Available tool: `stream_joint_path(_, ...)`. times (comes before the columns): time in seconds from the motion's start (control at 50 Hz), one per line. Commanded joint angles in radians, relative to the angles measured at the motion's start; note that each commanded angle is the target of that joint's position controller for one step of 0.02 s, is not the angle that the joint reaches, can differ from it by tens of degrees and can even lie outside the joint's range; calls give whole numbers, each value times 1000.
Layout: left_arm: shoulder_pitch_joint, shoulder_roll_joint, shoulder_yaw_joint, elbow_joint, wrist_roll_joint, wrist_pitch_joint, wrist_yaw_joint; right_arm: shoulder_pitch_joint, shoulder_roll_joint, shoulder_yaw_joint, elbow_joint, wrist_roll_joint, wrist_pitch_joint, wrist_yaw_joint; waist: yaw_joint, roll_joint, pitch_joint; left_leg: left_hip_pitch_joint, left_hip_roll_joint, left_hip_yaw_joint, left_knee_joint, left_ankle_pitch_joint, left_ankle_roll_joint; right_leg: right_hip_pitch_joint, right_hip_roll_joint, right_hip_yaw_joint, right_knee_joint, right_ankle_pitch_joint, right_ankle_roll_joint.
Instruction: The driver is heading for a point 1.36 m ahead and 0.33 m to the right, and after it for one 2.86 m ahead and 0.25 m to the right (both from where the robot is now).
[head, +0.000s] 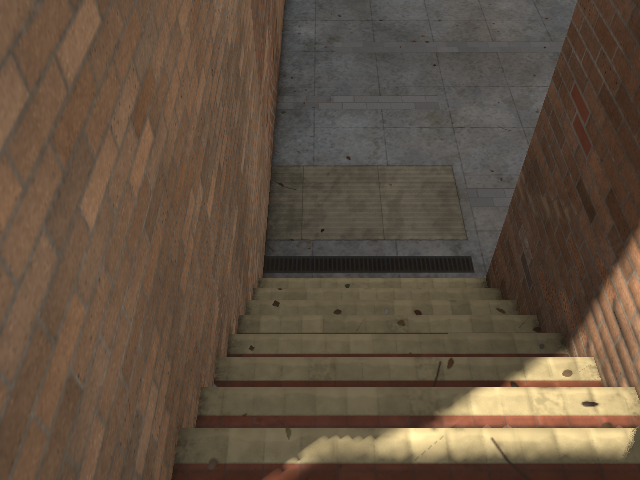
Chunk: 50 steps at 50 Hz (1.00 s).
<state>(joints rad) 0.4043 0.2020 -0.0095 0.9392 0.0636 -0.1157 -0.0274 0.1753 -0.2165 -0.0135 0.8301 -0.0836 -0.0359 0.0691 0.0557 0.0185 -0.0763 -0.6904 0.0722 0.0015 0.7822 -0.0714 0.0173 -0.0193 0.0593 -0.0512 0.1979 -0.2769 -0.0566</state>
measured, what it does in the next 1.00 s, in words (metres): goes down: left foot, then right foot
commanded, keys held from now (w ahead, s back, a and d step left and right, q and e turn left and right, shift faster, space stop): w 1.00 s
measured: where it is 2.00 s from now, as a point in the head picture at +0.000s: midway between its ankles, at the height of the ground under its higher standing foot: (391, 431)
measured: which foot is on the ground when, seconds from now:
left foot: up 0.00-0.10, down 0.12-0.66, up 0.68-0.98, down 1.00-1.00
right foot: down 0.00-0.14, up 0.16-0.62, down 0.64-1.00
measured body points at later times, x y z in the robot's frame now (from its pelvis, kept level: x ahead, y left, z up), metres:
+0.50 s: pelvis +0.19 +0.02 -0.02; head +0.20 +0.01 +0.43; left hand +0.31 +0.23 -0.15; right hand +0.13 -0.19 -0.17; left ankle +0.16 +0.11 -0.74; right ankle +0.25 -0.14 -0.66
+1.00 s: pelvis +0.39 -0.05 -0.17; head +0.40 -0.05 +0.28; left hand +0.38 +0.17 -0.31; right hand +0.50 -0.28 -0.30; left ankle +0.43 +0.02 -0.92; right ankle +0.23 -0.13 -0.71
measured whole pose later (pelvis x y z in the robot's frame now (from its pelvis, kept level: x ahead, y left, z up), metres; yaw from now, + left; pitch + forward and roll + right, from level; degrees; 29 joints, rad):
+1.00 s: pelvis +0.39 -0.05 -0.17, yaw -4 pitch +4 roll -4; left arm 0.49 0.18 -0.05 0.86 0.07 -0.11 -0.07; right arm 0.22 -0.23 0.01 0.84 -0.11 -0.07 0.07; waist 0.07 0.08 -0.06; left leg -0.33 0.01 0.04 0.41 0.13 0.06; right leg -0.50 0.09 -0.11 1.60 -0.82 -0.09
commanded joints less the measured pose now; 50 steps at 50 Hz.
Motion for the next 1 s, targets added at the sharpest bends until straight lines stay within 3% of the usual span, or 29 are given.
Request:
stream_joint_path(0.02, -7, 199, 57, -31, -7, -2, -22, -100, -75, -7, -76, 2, -17, -7, -26, -81, 59, -16, -32, 9, -146, 22, 34, 19, -298, 127, 16, 749, -193)
stream_joint_path(0.08, -67, 204, 57, -55, 8, 10, -22, -43, -94, -11, -56, 11, -37, -10, -83, -88, 21, 247, -93, 58, -137, 31, 81, -146, -254, 72, 136, 743, -141)
stream_joint_path(0.12, -92, 205, 54, -74, -15, 0, -8, 172, -207, -54, -1, 33, -72, -30, -158, -1, -74, 637, -97, 22, -175, 208, 155, -342, -147, 13, 425, 712, -53)
stream_joint_path(0.14, 93, 76, 12, -55, 10, -11, -9, 379, -272, -67, 41, 29, -71, -37, -147, 228, -298, 1045, 192, -305, -211, 526, 391, -568, -40, -30, 807, 17, 52)
stream_joint_path(0.16, 154, 37, 0, -61, 12, -19, -11, 570, -221, -45, 88, 18, -75, -21, -180, 238, -437, 1179, 329, -673, -354, 271, 506, -738, 12, 96, 1129, -385, 78)
stream_joint_path(0.18, 12, 89, 18, -79, -13, -6, -6, 503, -206, -63, 95, 3, -91, -25, -200, 110, -140, 904, 306, -664, -440, -141, 401, -903, -57, 189, 1244, -277, 51)
stream_joint_path(0.2, -71, 120, 18, -91, -3, 3, 20, 320, -149, -46, 60, 27, -90, -32, -154, 44, -8, 641, 269, -555, -476, -300, 340, -918, -132, 168, 1273, -149, 41)
stream_joint_path(0.24, -66, 69, -2, -101, 32, 27, 48, 145, -6, 10, 27, 40, -80, -49, -45, -18, -54, 405, 209, -406, -525, -116, 311, -743, -201, 177, 1153, -28, 51)
stream_joint_path(0.26, -85, 37, -11, -112, 32, 34, 44, 113, 7, 21, 20, 34, -82, -51, -26, -17, -42, 323, 178, -338, -524, -36, 302, -696, -213, 164, 1118, -27, 60)
stream_joint_path(0.3, -73, 55, -2, -114, 15, 39, 27, 129, -39, 3, 35, 19, -96, -53, -21, 13, -24, 259, 139, -232, -544, -12, 291, -671, -214, 124, 1028, -74, 82)
stream_joint_path(0.36, -65, 64, 10, -87, 29, 53, 7, 260, -77, -14, 98, -20, -100, -48, -68, 21, -1, 260, 105, -178, -494, -73, 284, -760, -225, 89, 955, 97, 107)
stream_joint_path(0.46, -56, 54, 15, -78, 43, 46, 4, 323, -48, 10, 140, -27, -102, -40, -66, 51, -1, 230, 114, -202, -324, -80, 291, -788, -203, 54, 1087, 212, 80)
stream_joint_path(0.56, -204, 26, 15, -176, 37, 42, 27, 373, -51, 20, 166, -11, -96, -47, -102, 91, -14, 336, 168, -224, -155, 198, 267, -793, -188, 19, 1069, -71, 101)
stream_joint_path(0.62, -8, 45, 36, -127, 43, 25, 48, 165, -100, 4, 74, -3, -99, -41, 9, 41, -44, 135, 96, -137, 53, 237, 211, -443, -113, -61, 935, -162, 98)
stream_joint_path(0.64, 297, 84, 69, -29, 22, 16, 52, 12, -131, -11, 26, 10, -102, -22, 173, -92, -68, -91, 21, -57, 380, 241, 190, -136, -53, -114, 778, -64, 57)
stream_joint_path(0.66, 601, 154, 106, 91, 29, 2, 57, -103, -125, -18, -24, -2, -104, 6, 318, -295, -56, -334, -157, 14, 917, -272, 151, 58, -62, -32, 614, 186, -16)
stream_joint_path(0.68, 418, 248, 81, 12, 9, -18, 28, 130, 71, 9, -34, 17, -113, 30, 16, -295, -122, -504, -254, -172, 814, -422, 118, 117, -275, 513, 480, 885, -142)
stream_joint_path(0.7, 379, 247, 90, -6, 2, -26, -11, 36, -1, -1, -97, 66, -112, 24, 52, -188, 2, -678, -212, -197, 864, -462, 84, 68, -401, 652, 463, 761, -238)
stream_joint_path(0.72, 276, 126, 59, -7, -9, -23, -29, 13, -22, 3, -86, 32, -90, -1, 26, -190, 31, -792, -97, -211, 842, -447, 55, 24, -470, 724, 485, 508, -320)
stream_joint_path(0.76, -51, -22, 4, -111, 21, -10, -21, 221, -14, 19, 10, -12, -61, -45, -152, -13, 28, -368, -13, -156, 579, -117, 9, -487, -347, 477, 639, 370, -189)
stream_joint_path(0.78, -139, -22, -2, -171, 39, -11, -5, 324, 7, 24, 60, -26, -71, -36, -211, -9, 43, -1, -62, -43, 482, 82, -3, -827, -202, 241, 699, 281, -89)
stream_joint_path(0.8, -150, -27, -12, -176, 43, -11, 18, 317, 21, 29, 74, -32, -77, -10, -193, -36, 60, 116, -50, -20, 434, 277, -15, -948, -137, 136, 714, 56, -42)
stream_joint_path(0.84, -55, 65, -10, -194, 7, -26, 63, 203, -19, 19, 42, -20, -74, 32, -107, -19, 77, 355, -94, 92, 198, 607, -23, -1061, -53, -6, 742, -190, -16)
stream_joint_path(0.86, 26, 127, -1, -167, 5, -30, 62, 109, -48, 10, -8, -2, -61, 46, -61, -61, 86, 399, -110, 118, 103, 487, -36, -996, -73, 13, 742, -222, -29)
stream_joint_path(0.9, 158, 149, 0, -118, 0, -23, 27, -37, -70, 11, -63, 9, -34, 32, 22, -86, 153, 277, -87, 60, -121, 212, -39, -742, -177, 221, 775, -234, -103)
stream_joint_path(0.94, 56, 169, 3, -129, -18, -1, -10, 78, -70, 15, -12, -21, -1, 7, -34, -79, 137, 208, 15, -37, -445, 231, 9, -447, -258, 432, 867, -217, -149)
stream_joint_path(0.96, -3, 178, 1, -139, 3, 2, -39, 314, -73, 11, 64, -39, -11, -5, -130, -27, 53, 497, -35, 34, -361, 311, 6, -534, -211, 365, 1059, -122, -153)
stream_joint_path(0.98, -20, 158, 6, -128, 12, 3, -63, 604, -138, -28, 164, -31, -22, -19, -244, 134, -14, 772, -48, 63, -426, 305, 47, -604, -133, 267, 1379, 10, -74)
stream_joint_path(1.0, 17, 130, 14, -107, -6, 16, -87, 693, -208, -62, 197, -24, -14, -28, -273, 250, -25, 879, 66, -103, -487, 411, 181, -746, 8, 181, 1829, -254, 10)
